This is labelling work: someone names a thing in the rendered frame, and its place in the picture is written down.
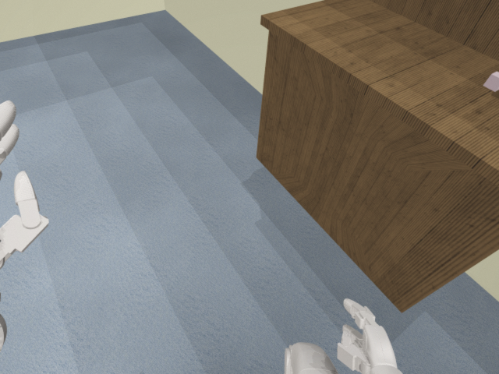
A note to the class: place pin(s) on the robot right thigh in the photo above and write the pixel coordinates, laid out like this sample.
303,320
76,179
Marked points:
307,358

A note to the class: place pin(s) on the robot left hand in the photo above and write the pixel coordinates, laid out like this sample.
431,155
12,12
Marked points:
19,231

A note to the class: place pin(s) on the counter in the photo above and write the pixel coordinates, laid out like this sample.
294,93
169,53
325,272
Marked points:
375,119

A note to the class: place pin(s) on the tap lever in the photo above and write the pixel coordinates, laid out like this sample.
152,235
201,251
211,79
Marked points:
492,82

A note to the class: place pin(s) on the robot right hand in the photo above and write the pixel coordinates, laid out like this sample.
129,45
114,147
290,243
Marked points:
363,352

